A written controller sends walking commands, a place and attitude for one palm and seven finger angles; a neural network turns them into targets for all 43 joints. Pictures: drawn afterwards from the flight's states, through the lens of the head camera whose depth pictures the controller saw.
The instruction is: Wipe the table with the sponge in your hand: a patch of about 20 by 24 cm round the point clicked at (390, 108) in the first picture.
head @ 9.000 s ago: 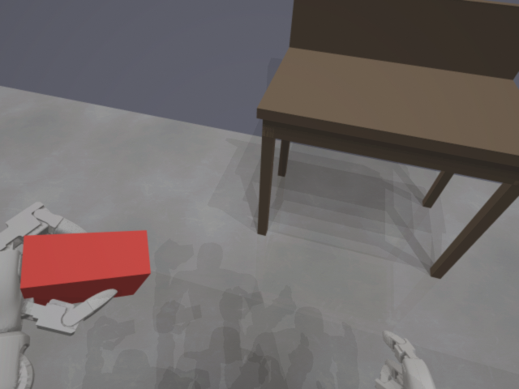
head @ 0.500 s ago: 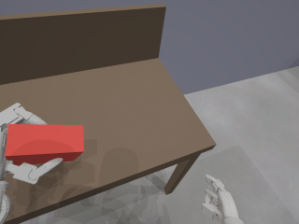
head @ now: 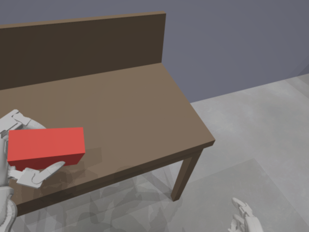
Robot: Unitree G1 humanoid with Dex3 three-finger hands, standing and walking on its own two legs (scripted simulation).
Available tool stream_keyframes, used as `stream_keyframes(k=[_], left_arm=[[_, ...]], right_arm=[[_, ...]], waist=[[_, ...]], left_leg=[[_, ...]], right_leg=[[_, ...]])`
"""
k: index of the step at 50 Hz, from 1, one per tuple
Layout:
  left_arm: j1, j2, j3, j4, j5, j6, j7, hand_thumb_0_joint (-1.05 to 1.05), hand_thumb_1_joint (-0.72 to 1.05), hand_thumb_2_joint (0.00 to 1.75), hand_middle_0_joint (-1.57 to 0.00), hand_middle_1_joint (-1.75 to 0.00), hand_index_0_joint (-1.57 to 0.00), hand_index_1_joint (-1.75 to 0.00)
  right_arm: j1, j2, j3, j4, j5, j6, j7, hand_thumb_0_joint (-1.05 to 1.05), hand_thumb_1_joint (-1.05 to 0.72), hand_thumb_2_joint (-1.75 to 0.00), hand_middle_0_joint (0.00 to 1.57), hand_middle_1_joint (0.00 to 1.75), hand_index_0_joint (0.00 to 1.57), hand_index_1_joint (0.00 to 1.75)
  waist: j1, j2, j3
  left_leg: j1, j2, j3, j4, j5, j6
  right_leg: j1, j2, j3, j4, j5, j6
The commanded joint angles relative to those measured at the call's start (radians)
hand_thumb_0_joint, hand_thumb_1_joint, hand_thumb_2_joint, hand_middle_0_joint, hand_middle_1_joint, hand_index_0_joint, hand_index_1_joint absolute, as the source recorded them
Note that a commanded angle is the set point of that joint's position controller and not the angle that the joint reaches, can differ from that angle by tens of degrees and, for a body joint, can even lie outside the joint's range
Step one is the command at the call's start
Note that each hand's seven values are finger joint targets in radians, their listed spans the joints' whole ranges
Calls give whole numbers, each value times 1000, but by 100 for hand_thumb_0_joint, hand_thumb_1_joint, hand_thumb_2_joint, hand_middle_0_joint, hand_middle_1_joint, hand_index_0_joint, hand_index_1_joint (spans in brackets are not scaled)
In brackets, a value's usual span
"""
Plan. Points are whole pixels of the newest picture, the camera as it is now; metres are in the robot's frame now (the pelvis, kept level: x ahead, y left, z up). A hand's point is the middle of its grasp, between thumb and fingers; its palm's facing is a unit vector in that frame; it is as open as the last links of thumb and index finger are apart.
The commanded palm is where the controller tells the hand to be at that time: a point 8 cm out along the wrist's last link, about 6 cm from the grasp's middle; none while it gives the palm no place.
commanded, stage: come to a stop and stand still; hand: left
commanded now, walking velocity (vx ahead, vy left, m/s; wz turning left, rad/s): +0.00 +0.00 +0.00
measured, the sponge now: (59, 149) +0.23 +0.23 +0.14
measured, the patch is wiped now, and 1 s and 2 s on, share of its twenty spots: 0.00 0.00 0.00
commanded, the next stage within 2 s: look again from close up in 0.88 s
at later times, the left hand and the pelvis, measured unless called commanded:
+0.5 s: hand (26, 133) +0.25 +0.29 +0.17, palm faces +0.39 -0.85 -0.36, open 9.6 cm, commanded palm +0.19 +0.32 +0.18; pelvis +0.03 +0.04 +0.00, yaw +1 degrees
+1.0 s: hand (39, 124) +0.28 +0.28 +0.15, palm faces +0.35 -0.85 -0.38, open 9.6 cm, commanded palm +0.22 +0.31 +0.18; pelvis +0.06 +0.03 +0.00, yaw +0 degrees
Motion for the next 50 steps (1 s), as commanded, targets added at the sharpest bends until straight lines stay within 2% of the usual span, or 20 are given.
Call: stream_keyframes(k=[1,4,7,9,10,12,13,15,19,24,26,30,31,35,37,40,41,45,46,50], left_arm=[[-128,157,47,-271,0,-78,19,0,10,130,-120,-160,-120,-160],[-60,171,75,-227,2,-65,15,0,10,130,-120,-160,-120,-160],[-48,184,101,-236,-8,-56,9,0,10,130,-120,-160,-120,-160],[-58,198,124,-264,-12,-61,8,0,10,130,-120,-160,-120,-160],[-65,216,139,-297,-10,-64,9,0,10,130,-120,-160,-120,-160],[-61,196,129,-308,-6,-69,9,0,10,130,-120,-160,-120,-160],[-54,183,116,-311,0,-72,5,0,10,130,-120,-160,-120,-160],[-81,194,118,-372,8,-80,6,0,10,130,-120,-160,-120,-160],[-81,183,94,-399,13,-91,10,0,10,130,-120,-160,-120,-160],[-43,160,89,-308,10,-79,7,0,10,130,-120,-160,-120,-160],[-36,137,72,-275,3,-74,3,0,10,130,-120,-160,-120,-160],[-55,178,102,-305,2,-67,3,0,10,130,-120,-160,-120,-160],[-50,147,73,-301,-4,-69,-3,0,10,130,-120,-160,-120,-160],[-35,203,122,-396,-8,-71,2,0,10,130,-120,-160,-120,-160],[-9,189,109,-404,-15,-70,-1,0,10,130,-120,-160,-120,-160],[39,205,142,-387,-19,-63,5,0,10,130,-120,-160,-120,-160],[48,164,106,-361,-26,-61,0,0,10,130,-120,-160,-120,-160],[40,187,126,-349,-23,-52,6,0,10,130,-120,-160,-120,-160],[40,153,94,-325,-29,-50,2,0,10,130,-120,-160,-120,-160],[12,182,112,-332,-24,-39,11,0,10,130,-120,-160,-120,-160]], right_arm=[[-112,-105,-39,-159,3,-77,4,0,-90,-90,20,30,20,30],[-100,-111,-47,-166,4,-62,9,0,-90,-90,20,30,20,30],[-108,-105,-43,-166,4,-36,12,0,-90,-90,20,30,20,30],[-112,-103,-44,-169,3,-36,12,0,-90,-90,20,30,20,30],[-133,-106,-42,-165,5,-38,12,0,-90,-90,20,30,20,30],[-128,-104,-41,-180,5,-44,10,0,-90,-90,20,30,20,30],[-127,-109,-45,-186,10,-51,14,0,-90,-90,20,30,20,30],[-140,-100,-41,-183,11,-62,17,0,-90,-90,20,30,20,30],[-112,-101,-47,-174,2,-81,27,0,-90,-90,20,30,20,30],[-101,-104,-51,-156,4,-67,32,0,-90,-90,20,30,20,30],[-103,-101,-45,-145,0,-57,31,0,-90,-90,20,30,20,30],[-130,-96,-47,-160,6,-41,26,0,-90,-90,20,30,20,30],[-119,-98,-44,-161,-1,-33,28,0,-90,-90,20,30,20,30],[-146,-95,-49,-180,6,-32,25,0,-90,-90,20,30,20,30],[-135,-93,-49,-192,2,-24,24,0,-90,-90,20,30,20,30],[-145,-94,-51,-188,5,-20,21,0,-90,-90,20,30,20,30],[-132,-94,-46,-189,1,-11,21,0,-90,-90,20,30,20,30],[-142,-99,-52,-185,8,-8,13,0,-90,-90,20,30,20,30],[-130,-99,-48,-185,3,-2,13,0,-90,-90,20,30,20,30],[-148,-102,-52,-184,10,-5,6,0,-90,-90,20,30,20,30]], waist=[[-15,71,-123],[-13,-3,-67],[-24,-28,-58],[-25,5,-67],[-23,66,-68],[-16,121,-87],[-12,149,-92],[-12,202,-107],[-12,124,-175],[-17,74,-143],[-21,97,-136],[-21,112,-152],[-22,102,-153],[-20,120,-212],[-20,128,-214],[-21,106,-233],[-23,100,-213],[-24,136,-199],[-25,106,-189],[-26,79,-189]], left_leg=[[13,31,-68,-122,-191,18],[-16,9,-48,-59,-214,4],[24,2,-48,-12,-166,-5],[-3,17,-68,-63,-150,-1],[-2,40,-94,-118,-166,1],[-128,94,-166,-243,-241,23],[-166,112,-172,-265,-291,32],[-161,128,-182,-280,-240,38],[-53,100,-148,-181,19,9],[-26,94,-141,-180,89,-31],[3,87,-133,-185,168,-55],[33,84,-112,-170,236,-63],[27,82,-122,-175,262,-69],[85,78,-107,-140,351,-71],[81,80,-113,-129,393,-73],[99,79,-102,-116,401,-71],[81,77,-103,-121,389,-68],[91,82,-98,-129,365,-67],[70,82,-101,-136,331,-61],[73,73,-100,-138,266,-50]], right_leg=[[37,-114,175,-144,-302,20],[-30,-133,208,-198,-400,12],[-95,-147,194,-195,-396,-1],[-39,-128,174,-161,-343,7],[-25,-106,150,-129,-315,16],[136,-61,108,-22,-203,33],[180,-55,107,17,-168,35],[217,-50,83,57,-52,37],[234,-76,94,11,93,28],[197,-79,94,-8,108,23],[171,-69,76,-9,124,24],[187,-72,80,-15,169,24],[191,-66,66,-13,168,23],[211,-72,74,-4,229,19],[225,-79,70,-10,254,16],[224,-82,79,-11,287,15],[223,-85,73,-21,279,15],[201,-85,86,-23,269,17],[205,-86,78,-32,252,19],[204,-92,104,-43,263,18]])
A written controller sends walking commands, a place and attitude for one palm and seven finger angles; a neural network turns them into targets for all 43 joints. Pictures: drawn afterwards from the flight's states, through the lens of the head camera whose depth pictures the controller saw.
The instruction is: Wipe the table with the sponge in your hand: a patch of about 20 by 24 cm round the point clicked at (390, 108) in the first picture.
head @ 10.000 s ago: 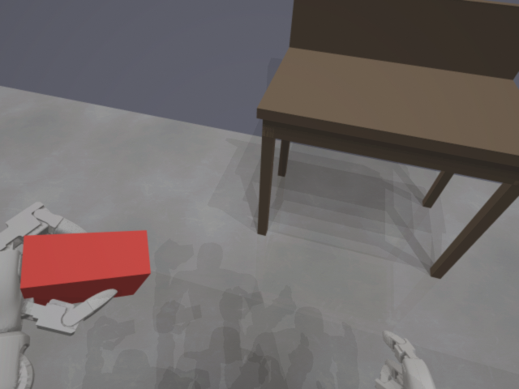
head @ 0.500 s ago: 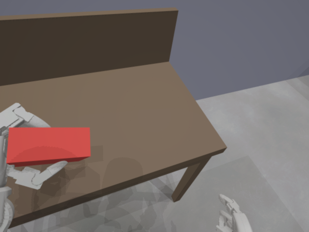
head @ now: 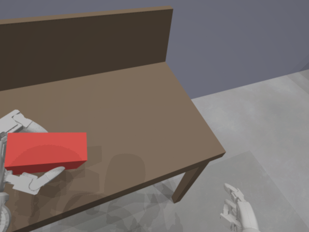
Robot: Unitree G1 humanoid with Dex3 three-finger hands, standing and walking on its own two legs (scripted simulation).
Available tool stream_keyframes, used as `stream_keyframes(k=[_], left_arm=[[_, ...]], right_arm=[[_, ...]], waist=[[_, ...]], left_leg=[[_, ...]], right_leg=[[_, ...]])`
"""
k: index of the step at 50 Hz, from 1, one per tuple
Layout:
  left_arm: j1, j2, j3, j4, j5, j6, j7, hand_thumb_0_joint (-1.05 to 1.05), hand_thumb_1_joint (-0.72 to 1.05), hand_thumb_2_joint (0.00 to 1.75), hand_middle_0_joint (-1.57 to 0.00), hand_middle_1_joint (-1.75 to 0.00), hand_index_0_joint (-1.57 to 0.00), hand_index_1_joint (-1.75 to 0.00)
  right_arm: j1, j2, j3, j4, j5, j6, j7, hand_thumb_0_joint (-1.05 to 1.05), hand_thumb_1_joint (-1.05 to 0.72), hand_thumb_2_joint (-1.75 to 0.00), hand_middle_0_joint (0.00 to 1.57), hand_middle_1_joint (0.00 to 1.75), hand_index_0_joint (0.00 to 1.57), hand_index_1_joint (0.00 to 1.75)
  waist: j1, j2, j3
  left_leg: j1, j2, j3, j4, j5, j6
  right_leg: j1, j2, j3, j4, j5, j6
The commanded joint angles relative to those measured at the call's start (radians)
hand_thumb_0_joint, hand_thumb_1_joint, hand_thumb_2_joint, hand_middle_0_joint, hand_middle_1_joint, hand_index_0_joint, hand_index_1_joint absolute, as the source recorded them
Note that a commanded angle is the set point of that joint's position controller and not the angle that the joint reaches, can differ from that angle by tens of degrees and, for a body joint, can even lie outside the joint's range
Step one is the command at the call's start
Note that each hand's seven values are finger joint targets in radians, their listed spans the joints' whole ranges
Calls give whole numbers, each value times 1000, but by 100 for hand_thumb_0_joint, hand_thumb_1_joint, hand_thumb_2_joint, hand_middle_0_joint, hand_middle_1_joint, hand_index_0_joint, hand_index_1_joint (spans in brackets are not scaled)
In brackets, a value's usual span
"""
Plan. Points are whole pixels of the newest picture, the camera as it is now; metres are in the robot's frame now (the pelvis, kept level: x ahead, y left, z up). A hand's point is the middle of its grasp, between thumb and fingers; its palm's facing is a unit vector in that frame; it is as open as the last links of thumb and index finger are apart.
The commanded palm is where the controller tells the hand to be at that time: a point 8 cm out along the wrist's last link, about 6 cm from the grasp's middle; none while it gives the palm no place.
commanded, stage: look again from close up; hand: left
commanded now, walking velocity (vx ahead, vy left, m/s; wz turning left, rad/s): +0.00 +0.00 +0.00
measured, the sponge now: (59, 153) +0.23 +0.21 +0.13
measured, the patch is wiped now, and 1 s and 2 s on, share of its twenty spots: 0.00 0.00 0.00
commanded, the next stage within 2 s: turn the palm down, sponge in hand in 0.30 s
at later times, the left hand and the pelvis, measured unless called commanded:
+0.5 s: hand (26, 134) +0.24 +0.26 +0.18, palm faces +0.39 -0.77 -0.51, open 9.6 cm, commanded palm +0.15 +0.27 +0.17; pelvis -0.02 -0.02 +0.00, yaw +1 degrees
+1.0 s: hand (39, 172) +0.19 +0.23 +0.13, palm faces +0.32 -0.59 -0.74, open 9.6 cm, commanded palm +0.15 +0.25 +0.17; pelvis -0.04 -0.05 -0.02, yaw +2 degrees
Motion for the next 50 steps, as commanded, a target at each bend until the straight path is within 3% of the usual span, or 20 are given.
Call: stream_keyframes(k=[1,10,19,20,21,22,23,24,25,27,30,34,35,36,38,40,41,43,47,50], left_arm=[[-70,125,76,-209,-19,-54,24,0,10,130,-120,-160,-120,-160],[-49,177,126,-225,-16,-45,39,0,10,130,-120,-160,-120,-160],[-60,136,81,-194,-21,-34,29,0,10,130,-120,-160,-120,-160],[-983,939,333,-529,13,-180,36,0,10,130,-120,-160,-120,-160],[-703,426,290,8,110,31,-19,0,10,130,-120,-160,-120,-160],[-504,328,126,63,56,60,-34,0,10,130,-120,-160,-120,-160],[-402,355,201,23,49,83,-44,0,10,130,-120,-160,-120,-160],[-364,206,92,-9,-5,131,-88,0,10,130,-120,-160,-120,-160],[-233,181,103,64,-50,198,-114,0,10,130,-120,-160,-120,-160],[-166,223,97,-10,-56,259,-150,0,10,130,-120,-160,-120,-160],[-109,276,84,-86,58,292,-149,0,10,130,-120,-160,-120,-160],[-192,357,189,-193,84,149,-59,0,10,130,-120,-160,-120,-160],[-243,449,278,-215,79,125,-27,0,10,130,-120,-160,-120,-160],[-323,373,205,-244,89,90,-4,0,10,130,-120,-160,-120,-160],[-301,356,196,-170,113,64,40,0,10,130,-120,-160,-120,-160],[-347,427,210,-108,172,103,66,0,10,130,-120,-160,-120,-160],[-389,335,101,-102,190,128,57,0,10,130,-120,-160,-120,-160],[-375,346,45,-25,211,208,29,0,10,130,-120,-160,-120,-160],[-425,357,-62,-10,265,349,-61,0,10,130,-120,-160,-120,-160],[-390,455,34,-29,296,350,-82,0,10,130,-120,-160,-120,-160]], right_arm=[[-63,-137,-50,-149,6,-48,-17,0,-90,-90,20,30,20,30],[-77,-134,-54,-145,13,-56,-22,0,-90,-90,20,30,20,30],[-63,-140,-54,-148,13,-45,-21,0,-90,-90,20,30,20,30],[118,-201,151,-265,102,-6,-98,0,-90,-90,20,30,20,30],[-86,-111,-49,-95,-34,-48,-74,0,-90,-90,20,30,20,30],[-52,-180,-44,-107,-40,-66,-13,0,-90,-90,20,30,20,30],[-23,-232,-74,-85,-31,-50,-1,0,-90,-90,20,30,20,30],[-87,-190,-54,-114,-15,-55,-2,0,-90,-90,20,30,20,30],[-108,-193,-49,-101,11,-48,7,0,-90,-90,20,30,20,30],[-113,-210,-46,-103,11,-42,7,0,-90,-90,20,30,20,30],[-182,-194,-24,-157,22,-9,20,0,-90,-90,20,30,20,30],[-168,-180,-42,-164,-13,1,-7,0,-90,-90,20,30,20,30],[-180,-187,-43,-151,-4,4,-14,0,-90,-90,20,30,20,30],[-182,-143,-32,-160,-13,-4,-16,0,-90,-90,20,30,20,30],[-150,-153,-42,-119,-14,-5,-24,0,-90,-90,20,30,20,30],[-140,-165,-42,-96,-7,7,-29,0,-90,-90,20,30,20,30],[-154,-146,-31,-109,-10,10,-31,0,-90,-90,20,30,20,30],[-155,-170,-28,-111,2,24,-52,0,-90,-90,20,30,20,30],[-192,-170,-11,-156,27,47,-91,0,-90,-90,20,30,20,30],[-223,-167,-13,-170,31,46,-105,0,-90,-90,20,30,20,30]], waist=[[-5,90,-198],[-3,105,-197],[-8,79,-181],[-82,323,-121],[39,276,-251],[-5,181,-153],[36,190,-313],[60,245,-348],[69,225,-342],[80,142,-268],[73,67,-197],[43,-20,-220],[46,12,-231],[46,52,-242],[28,132,-212],[13,244,-195],[4,269,-203],[1,258,-171],[7,132,-163],[44,13,-174]], left_leg=[[-8,123,-89,-80,262,-71],[-15,119,-93,-84,213,-59],[-24,117,-94,-88,153,-46],[-276,110,-123,-116,-41,12],[17,70,3,-31,194,-67],[-1,51,-29,-29,354,-101],[123,81,-9,12,483,-102],[155,65,2,25,515,-110],[160,71,3,25,428,-109],[75,66,2,14,376,-87],[4,57,9,8,265,-54],[-30,51,-13,32,139,-42],[-41,46,-12,35,55,-41],[-41,34,-12,45,68,-41],[-56,33,-10,64,25,-48],[-77,26,-9,74,-56,-46],[-82,22,-5,78,-56,-45],[-105,19,-6,66,-109,-43],[-91,13,7,59,-112,-28],[-85,18,9,77,-73,-25]], right_leg=[[142,-68,63,3,261,-20],[138,-77,89,-4,236,-24],[114,-83,102,-35,189,-25],[249,38,36,103,-48,59],[45,19,-8,107,0,-48],[-34,26,-70,73,93,-56],[-27,32,-53,101,161,-51],[-14,19,-49,97,173,-47],[-19,29,-48,96,128,-49],[12,6,-67,91,188,-41],[-19,22,-51,97,111,-33],[-81,23,-46,122,6,-14],[-96,29,-21,119,-65,-13],[-88,18,-21,116,-66,-18],[-133,14,-18,129,-80,-17],[-169,5,10,126,-127,-25],[-161,-8,1,128,-120,-26],[-154,-21,17,106,-157,-22],[-122,-28,51,49,-244,-11],[-96,-30,98,24,-308,-6]])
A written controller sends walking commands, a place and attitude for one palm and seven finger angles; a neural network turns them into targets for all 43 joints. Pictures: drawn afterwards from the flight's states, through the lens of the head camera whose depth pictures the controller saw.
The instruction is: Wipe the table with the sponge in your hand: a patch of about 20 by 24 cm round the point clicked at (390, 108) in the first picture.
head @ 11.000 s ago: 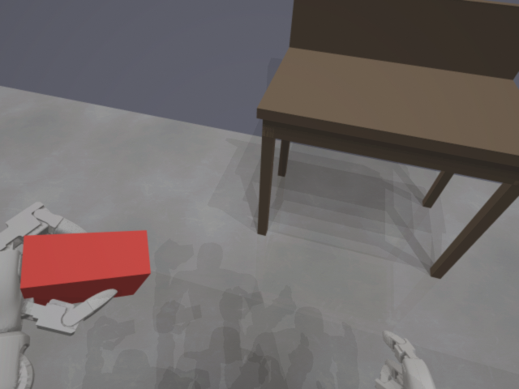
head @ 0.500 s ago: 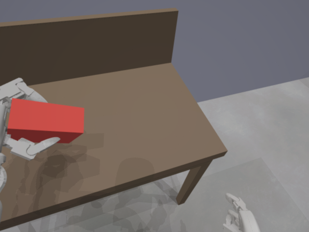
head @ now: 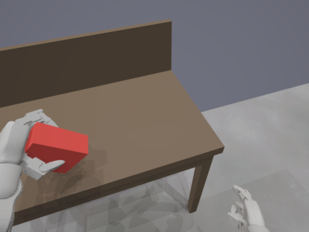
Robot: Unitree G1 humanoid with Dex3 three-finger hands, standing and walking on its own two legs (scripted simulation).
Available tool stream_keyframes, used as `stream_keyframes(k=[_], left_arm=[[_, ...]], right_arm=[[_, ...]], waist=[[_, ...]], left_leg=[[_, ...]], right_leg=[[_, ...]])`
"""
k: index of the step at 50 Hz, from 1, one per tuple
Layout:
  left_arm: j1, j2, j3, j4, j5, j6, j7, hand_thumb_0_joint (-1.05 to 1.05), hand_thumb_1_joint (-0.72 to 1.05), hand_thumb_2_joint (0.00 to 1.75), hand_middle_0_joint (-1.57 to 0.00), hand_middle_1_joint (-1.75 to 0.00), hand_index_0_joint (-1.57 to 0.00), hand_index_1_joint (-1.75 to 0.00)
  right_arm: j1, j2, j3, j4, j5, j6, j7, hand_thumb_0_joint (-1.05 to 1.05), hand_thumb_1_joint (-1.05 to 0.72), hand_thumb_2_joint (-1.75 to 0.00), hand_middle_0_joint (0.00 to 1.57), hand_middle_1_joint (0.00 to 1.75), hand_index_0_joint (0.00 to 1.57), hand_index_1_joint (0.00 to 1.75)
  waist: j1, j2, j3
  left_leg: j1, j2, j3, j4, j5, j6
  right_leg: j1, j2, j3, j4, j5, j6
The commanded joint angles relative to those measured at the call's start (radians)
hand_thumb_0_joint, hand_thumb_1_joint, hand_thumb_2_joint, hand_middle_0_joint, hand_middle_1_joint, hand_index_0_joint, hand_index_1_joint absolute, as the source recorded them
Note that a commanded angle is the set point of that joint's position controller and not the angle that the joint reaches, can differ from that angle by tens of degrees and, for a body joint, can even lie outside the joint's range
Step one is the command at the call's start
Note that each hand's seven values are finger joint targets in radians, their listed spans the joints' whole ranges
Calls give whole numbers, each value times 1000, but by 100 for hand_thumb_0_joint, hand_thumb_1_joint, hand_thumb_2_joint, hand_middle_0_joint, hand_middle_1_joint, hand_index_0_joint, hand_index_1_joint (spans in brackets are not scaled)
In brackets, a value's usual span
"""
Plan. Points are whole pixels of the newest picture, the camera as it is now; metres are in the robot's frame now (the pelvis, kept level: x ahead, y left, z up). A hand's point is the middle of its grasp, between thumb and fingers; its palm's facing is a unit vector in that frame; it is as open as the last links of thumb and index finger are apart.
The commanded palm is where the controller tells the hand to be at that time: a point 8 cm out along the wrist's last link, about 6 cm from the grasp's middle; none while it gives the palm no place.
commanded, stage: turn the palm down, sponge in hand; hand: left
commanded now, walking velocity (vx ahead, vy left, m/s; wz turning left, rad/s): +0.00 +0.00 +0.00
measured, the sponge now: (60, 151) +0.25 +0.25 +0.12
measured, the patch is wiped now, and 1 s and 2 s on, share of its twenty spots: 0.00 0.00 0.00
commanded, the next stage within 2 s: move the sponge above the wiping area in 1.60 s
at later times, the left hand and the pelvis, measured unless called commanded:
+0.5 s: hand (62, 150) +0.25 +0.25 +0.13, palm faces +0.12 -0.39 -0.91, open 9.6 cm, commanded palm +0.22 +0.27 +0.19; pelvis +0.02 -0.01 +0.00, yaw -2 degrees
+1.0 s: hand (53, 145) +0.26 +0.27 +0.13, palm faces +0.08 -0.15 -0.99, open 9.6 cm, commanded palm +0.23 +0.29 +0.19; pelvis +0.03 +0.02 +0.01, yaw -2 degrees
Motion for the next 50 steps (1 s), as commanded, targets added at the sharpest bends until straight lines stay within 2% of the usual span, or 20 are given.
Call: stream_keyframes(k=[1,4,5,6,10,11,16,24,25,26,27,30,31,32,35,36,39,45,46,50], left_arm=[[-179,274,110,-275,42,-52,-16,0,10,130,-120,-160,-120,-160],[-79,328,221,-302,37,-118,16,0,10,130,-120,-160,-120,-160],[-33,391,298,-295,44,-120,38,0,10,130,-120,-160,-120,-160],[-50,291,210,-327,47,-120,47,0,10,130,-120,-160,-120,-160],[47,328,240,-253,108,-22,100,0,10,130,-120,-160,-120,-160],[24,254,151,-273,116,9,94,0,10,130,-120,-160,-120,-160],[-46,259,65,-267,163,89,31,0,10,130,-120,-160,-120,-160],[-25,340,118,-396,308,-30,74,0,10,130,-120,-160,-120,-160],[19,395,196,-371,319,-13,98,0,10,130,-120,-160,-120,-160],[-15,295,108,-387,323,1,102,0,10,130,-120,-160,-120,-160],[4,351,159,-353,337,22,118,0,10,130,-120,-160,-120,-160],[-13,327,146,-259,350,133,128,0,10,130,-120,-160,-120,-160],[-45,247,52,-262,345,169,111,0,10,130,-120,-160,-120,-160],[-54,300,72,-248,362,201,101,0,10,130,-120,-160,-120,-160],[-78,265,-11,-204,398,284,37,0,10,130,-120,-160,-120,-160],[-105,204,-96,-227,403,291,6,0,10,130,-120,-160,-120,-160],[-172,228,-137,-261,467,273,-49,0,10,130,-120,-160,-120,-160],[-218,385,22,-353,602,149,7,0,10,130,-120,-160,-120,-160],[-221,305,-38,-340,609,143,22,0,10,130,-120,-160,-120,-160],[-252,339,23,-198,635,204,86,0,10,130,-120,-160,-120,-160]], right_arm=[[-175,-91,-37,-208,9,-55,-30,0,-90,-90,20,30,20,30],[-138,-86,-53,-202,-2,-57,-26,0,-90,-90,20,30,20,30],[-147,-90,-54,-193,2,-58,-20,0,-90,-90,20,30,20,30],[-153,-71,-46,-208,3,-56,-14,0,-90,-90,20,30,20,30],[-130,-104,-59,-184,13,-26,-4,0,-90,-90,20,30,20,30],[-128,-100,-54,-204,15,-15,-3,0,-90,-90,20,30,20,30],[-158,-114,-51,-222,32,-7,-33,0,-90,-90,20,30,20,30],[-138,-97,-66,-199,7,-37,-47,0,-90,-90,20,30,20,30],[-170,-100,-62,-188,9,-39,-41,0,-90,-90,20,30,20,30],[-163,-86,-58,-198,8,-30,-32,0,-90,-90,20,30,20,30],[-138,-96,-64,-185,9,-22,-30,0,-90,-90,20,30,20,30],[-208,-105,-53,-165,27,9,-16,0,-90,-90,20,30,20,30],[-202,-101,-48,-183,27,21,-13,0,-90,-90,20,30,20,30],[-200,-111,-48,-178,31,28,-13,0,-90,-90,20,30,20,30],[-284,-115,-25,-186,44,41,-13,0,-90,-90,20,30,20,30],[-268,-112,-25,-204,43,43,-15,0,-90,-90,20,30,20,30],[-271,-109,-24,-207,38,43,-22,0,-90,-90,20,30,20,30],[-299,-92,-19,-174,4,18,-11,0,-90,-90,20,30,20,30],[-280,-76,-18,-179,2,19,-8,0,-90,-90,20,30,20,30],[-324,-90,-21,-129,15,37,7,0,-90,-90,20,30,20,30]], waist=[[1,-115,-131],[34,-131,-172],[56,-67,-164],[41,-39,-161],[47,69,-115],[30,35,-125],[-2,-89,-95],[31,-9,-251],[56,13,-238],[37,21,-258],[44,8,-243],[53,45,-155],[36,26,-162],[38,4,-164],[36,-40,-114],[14,-57,-122],[10,-75,-146],[73,50,-257],[62,53,-261],[82,90,-175]], left_leg=[[23,-1,50,-94,-14,34],[27,12,44,-81,57,30],[27,8,47,-80,64,24],[27,11,55,-77,88,23],[8,7,57,-73,114,14],[3,12,61,-71,117,18],[14,11,57,-55,79,39],[108,3,36,-53,227,42],[103,-3,27,-50,234,35],[96,2,41,-59,257,36],[86,6,33,-68,270,30],[67,9,26,-100,258,16],[65,18,36,-109,264,21],[68,18,29,-120,267,20],[78,10,16,-141,251,30],[88,16,21,-147,248,38],[118,9,6,-164,238,47],[179,2,-33,-183,292,39],[171,7,-21,-187,311,38],[148,8,-44,-217,271,13]], right_leg=[[42,-60,130,-202,-206,64],[72,-59,140,-181,-119,66],[78,-52,162,-186,-116,55],[82,-63,149,-170,-61,56],[74,-57,188,-163,14,38],[85,-67,171,-160,29,45],[57,-73,208,-198,-49,68],[100,-56,186,-135,171,49],[110,-43,220,-140,180,33],[133,-54,180,-128,231,39],[137,-51,181,-124,246,35],[122,-39,188,-146,211,19],[140,-49,154,-148,232,28],[145,-47,159,-150,227,29],[131,-38,168,-174,194,27],[140,-45,140,-180,199,36],[137,-44,144,-192,161,39],[208,-16,199,-189,171,-7],[218,-26,160,-185,187,-4],[183,-12,196,-220,121,-25]])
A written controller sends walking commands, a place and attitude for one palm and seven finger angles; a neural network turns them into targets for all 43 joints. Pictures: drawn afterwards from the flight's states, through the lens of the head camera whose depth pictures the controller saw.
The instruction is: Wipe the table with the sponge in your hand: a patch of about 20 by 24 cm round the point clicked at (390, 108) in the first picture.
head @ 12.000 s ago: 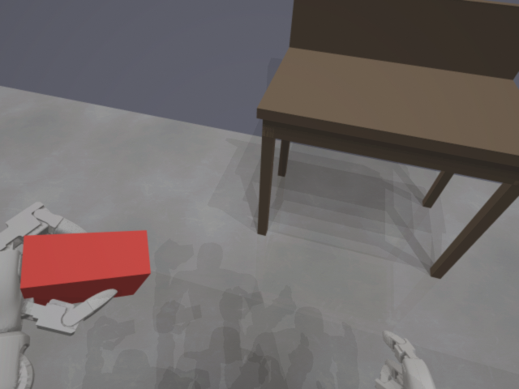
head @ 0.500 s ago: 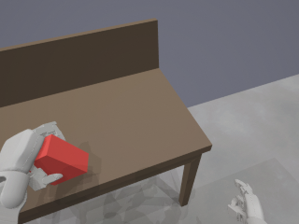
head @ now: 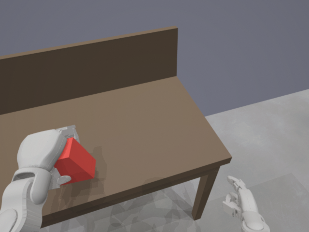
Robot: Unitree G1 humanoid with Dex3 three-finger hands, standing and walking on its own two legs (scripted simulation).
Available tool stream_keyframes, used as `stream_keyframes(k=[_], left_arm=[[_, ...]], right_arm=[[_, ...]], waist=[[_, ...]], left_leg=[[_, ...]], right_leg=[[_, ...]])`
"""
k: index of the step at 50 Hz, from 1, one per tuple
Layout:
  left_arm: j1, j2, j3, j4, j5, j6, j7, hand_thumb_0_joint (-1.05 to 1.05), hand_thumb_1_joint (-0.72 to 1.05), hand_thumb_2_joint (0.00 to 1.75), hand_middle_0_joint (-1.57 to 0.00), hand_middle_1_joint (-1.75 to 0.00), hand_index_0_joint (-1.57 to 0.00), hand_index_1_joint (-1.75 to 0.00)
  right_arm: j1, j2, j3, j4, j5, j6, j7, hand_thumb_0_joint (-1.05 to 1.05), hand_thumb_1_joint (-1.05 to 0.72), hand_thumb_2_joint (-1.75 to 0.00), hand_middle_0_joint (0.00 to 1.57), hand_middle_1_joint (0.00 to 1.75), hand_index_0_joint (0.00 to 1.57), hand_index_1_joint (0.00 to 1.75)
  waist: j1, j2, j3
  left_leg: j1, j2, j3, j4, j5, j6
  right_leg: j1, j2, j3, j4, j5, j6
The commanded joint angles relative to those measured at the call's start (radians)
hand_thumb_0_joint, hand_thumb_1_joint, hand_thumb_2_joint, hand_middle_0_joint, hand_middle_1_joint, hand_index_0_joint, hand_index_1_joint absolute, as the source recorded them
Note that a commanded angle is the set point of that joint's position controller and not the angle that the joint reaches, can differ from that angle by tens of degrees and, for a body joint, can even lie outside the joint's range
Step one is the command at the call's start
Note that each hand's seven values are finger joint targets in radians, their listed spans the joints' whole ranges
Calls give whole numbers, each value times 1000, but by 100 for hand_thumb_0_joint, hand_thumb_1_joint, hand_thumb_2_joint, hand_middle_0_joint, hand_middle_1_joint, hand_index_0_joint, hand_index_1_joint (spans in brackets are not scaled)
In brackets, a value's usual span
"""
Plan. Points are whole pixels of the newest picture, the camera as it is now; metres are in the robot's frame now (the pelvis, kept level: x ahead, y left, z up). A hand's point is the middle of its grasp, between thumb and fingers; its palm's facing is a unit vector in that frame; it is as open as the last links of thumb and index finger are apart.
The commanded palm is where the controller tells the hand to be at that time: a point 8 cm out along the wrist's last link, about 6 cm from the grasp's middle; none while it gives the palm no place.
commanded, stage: turn the palm down, sponge in hand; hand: left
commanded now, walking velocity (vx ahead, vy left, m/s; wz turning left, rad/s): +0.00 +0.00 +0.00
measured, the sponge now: (67, 166) +0.22 +0.26 +0.07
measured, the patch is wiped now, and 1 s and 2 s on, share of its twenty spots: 0.00 0.00 0.00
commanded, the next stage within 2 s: move the sponge above the wiping area in 0.60 s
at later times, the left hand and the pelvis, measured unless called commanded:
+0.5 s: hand (44, 151) +0.23 +0.30 +0.13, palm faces +0.12 -0.03 -0.99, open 9.6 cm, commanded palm +0.19 +0.29 +0.18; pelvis +0.00 +0.01 +0.00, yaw +0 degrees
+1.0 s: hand (40, 158) +0.22 +0.31 +0.11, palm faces +0.06 -0.06 -1.00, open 9.6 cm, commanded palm +0.18 +0.30 +0.17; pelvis +0.01 +0.00 +0.00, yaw +0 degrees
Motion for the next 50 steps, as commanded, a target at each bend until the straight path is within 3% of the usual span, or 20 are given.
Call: stream_keyframes(k=[1,5,6,9,14,15,16,20,21,25,26,30,31,35,36,40,41,45,46,50], left_arm=[[-296,209,220,-110,59,79,114,0,10,130,-120,-160,-120,-160],[-301,164,140,-33,63,191,65,0,10,130,-120,-160,-120,-160],[-284,96,58,-41,49,202,36,0,10,130,-120,-160,-120,-160],[-299,115,25,-61,75,196,-26,0,10,130,-120,-160,-120,-160],[-350,247,128,-141,159,113,-39,0,10,130,-120,-160,-120,-160],[-360,324,215,-173,172,91,-14,0,10,130,-120,-160,-120,-160],[-378,269,169,-171,185,71,-5,0,10,130,-120,-160,-120,-160],[-346,296,256,-119,161,42,67,0,10,130,-120,-160,-120,-160],[-361,212,185,-100,147,54,71,0,10,130,-120,-160,-120,-160],[-323,155,137,-18,101,144,59,0,10,130,-120,-160,-120,-160],[-320,95,66,-27,89,163,39,0,10,130,-120,-160,-120,-160],[-328,148,65,-50,111,193,-25,0,10,130,-120,-160,-120,-160],[-307,110,22,-60,107,185,-41,0,10,130,-120,-160,-120,-160],[-338,301,200,-157,160,103,-23,0,10,130,-120,-160,-120,-160],[-337,239,151,-157,165,84,-17,0,10,130,-120,-160,-120,-160],[-266,312,284,-84,150,46,55,0,10,130,-120,-160,-120,-160],[-279,226,217,-77,134,53,60,0,10,130,-120,-160,-120,-160],[-207,211,214,-23,96,120,64,0,10,130,-120,-160,-120,-160],[-200,143,141,-25,80,134,46,0,10,130,-120,-160,-120,-160],[-201,177,130,-45,85,147,-12,0,10,130,-120,-160,-120,-160]], right_arm=[[-227,-99,-33,-150,12,-38,8,0,-90,-90,20,30,20,30],[-313,-110,-25,-147,34,-24,12,0,-90,-90,20,30,20,30],[-291,-109,-28,-161,34,-26,12,0,-90,-90,20,30,20,30],[-286,-108,-26,-167,34,-27,13,0,-90,-90,20,30,20,30],[-270,-98,-22,-166,9,-28,18,0,-90,-90,20,30,20,30],[-297,-104,-22,-155,4,-33,17,0,-90,-90,20,30,20,30],[-282,-90,-16,-162,-2,-39,17,0,-90,-90,20,30,20,30],[-279,-93,-30,-121,4,-45,23,0,-90,-90,20,30,20,30],[-275,-88,-29,-127,6,-47,25,0,-90,-90,20,30,20,30],[-320,-103,-30,-120,26,-42,29,0,-90,-90,20,30,20,30],[-305,-105,-32,-131,28,-41,28,0,-90,-90,20,30,20,30],[-333,-109,-23,-145,32,-36,22,0,-90,-90,20,30,20,30],[-303,-107,-26,-158,27,-36,19,0,-90,-90,20,30,20,30],[-305,-106,-26,-152,8,-34,20,0,-90,-90,20,30,20,30],[-289,-93,-22,-164,3,-42,20,0,-90,-90,20,30,20,30],[-269,-103,-35,-121,4,-44,26,0,-90,-90,20,30,20,30],[-259,-95,-35,-130,9,-44,29,0,-90,-90,20,30,20,30],[-302,-113,-39,-122,24,-40,34,0,-90,-90,20,30,20,30],[-281,-114,-42,-132,28,-39,33,0,-90,-90,20,30,20,30],[-303,-118,-37,-141,31,-45,21,0,-90,-90,20,30,20,30]], waist=[[11,80,-188],[10,18,-138],[-9,-3,-137],[-13,-59,-159],[13,-38,-240],[31,1,-243],[31,20,-260],[40,48,-197],[27,51,-200],[16,28,-125],[1,17,-143],[4,-25,-154],[-7,-36,-171],[30,-23,-255],[30,-17,-271],[45,-1,-203],[30,2,-203],[30,25,-129],[5,19,-142],[-2,-35,-141]], left_leg=[[21,13,-74,-79,249,-7],[10,1,-87,-109,198,-7],[11,5,-76,-105,195,2],[18,-2,-88,-114,183,14],[50,-5,-97,-107,234,25],[57,0,-111,-109,219,26],[60,-2,-104,-108,238,26],[78,3,-129,-111,245,9],[77,7,-108,-109,265,6],[52,2,-106,-127,215,-5],[46,4,-88,-124,216,0],[43,-8,-97,-129,197,12],[40,-8,-86,-121,201,21],[78,-7,-105,-106,254,25],[83,-12,-92,-97,289,28],[82,-5,-112,-95,287,12],[76,0,-92,-94,293,11],[58,-5,-98,-100,258,2],[47,0,-80,-101,246,9],[50,-13,-89,-92,230,20]], right_leg=[[85,-27,103,-81,103,-30],[79,-22,118,-95,61,-28],[85,-32,87,-100,73,-16],[95,-36,90,-104,63,-7],[146,-32,115,-85,91,-16],[156,-11,159,-86,77,-31],[163,-17,122,-74,98,-30],[121,-2,179,-114,88,-51],[118,-17,134,-109,115,-43],[85,-18,148,-129,86,-40],[99,-28,111,-120,103,-28],[111,-19,143,-116,86,-28],[128,-29,108,-112,92,-19],[175,-15,173,-97,126,-33],[185,-25,138,-86,168,-30],[145,-11,198,-120,156,-49],[146,-26,158,-114,176,-39],[106,-21,180,-129,144,-41],[115,-33,138,-123,143,-27],[111,-27,168,-122,142,-25]])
